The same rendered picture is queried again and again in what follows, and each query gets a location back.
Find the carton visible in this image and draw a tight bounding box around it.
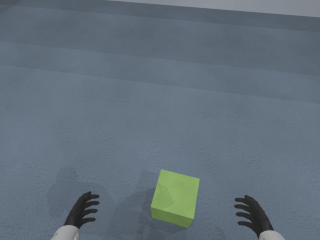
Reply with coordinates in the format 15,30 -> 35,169
150,169 -> 200,228

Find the robot left hand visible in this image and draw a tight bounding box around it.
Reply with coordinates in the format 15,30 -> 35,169
63,191 -> 100,229

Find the left robot forearm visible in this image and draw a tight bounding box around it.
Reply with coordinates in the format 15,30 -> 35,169
51,225 -> 80,240

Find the robot right hand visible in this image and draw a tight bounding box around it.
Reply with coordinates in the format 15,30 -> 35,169
234,195 -> 274,239

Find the right robot forearm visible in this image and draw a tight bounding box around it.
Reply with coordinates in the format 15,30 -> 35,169
259,230 -> 285,240

